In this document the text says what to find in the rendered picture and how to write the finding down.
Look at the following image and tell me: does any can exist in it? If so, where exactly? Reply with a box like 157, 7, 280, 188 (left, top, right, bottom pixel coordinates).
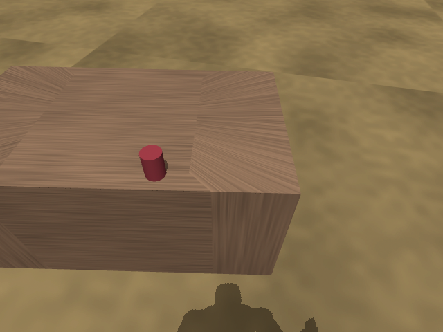
139, 145, 166, 181

